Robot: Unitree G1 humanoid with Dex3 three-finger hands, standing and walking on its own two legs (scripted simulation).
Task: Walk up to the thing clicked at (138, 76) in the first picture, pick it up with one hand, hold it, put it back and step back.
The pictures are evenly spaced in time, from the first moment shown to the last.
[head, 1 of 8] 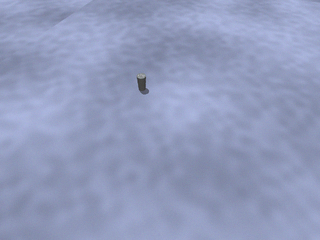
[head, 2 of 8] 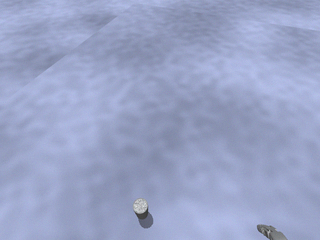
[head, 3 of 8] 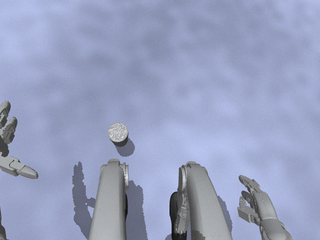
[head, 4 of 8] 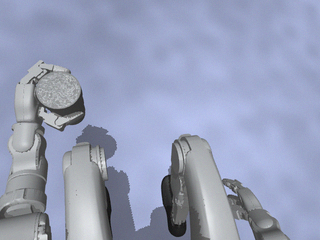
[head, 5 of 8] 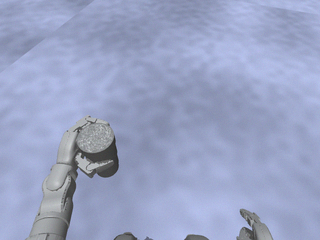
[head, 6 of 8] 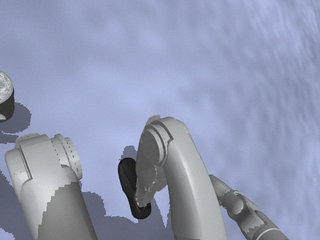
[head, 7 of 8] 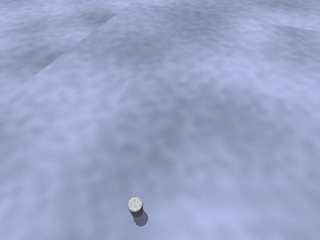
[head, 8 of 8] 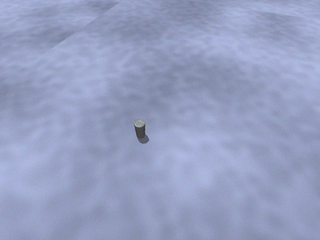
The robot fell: no
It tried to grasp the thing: yes
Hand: left
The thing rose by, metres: 0.68
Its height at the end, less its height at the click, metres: +0.00
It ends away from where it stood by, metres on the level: 0.03
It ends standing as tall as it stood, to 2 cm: yes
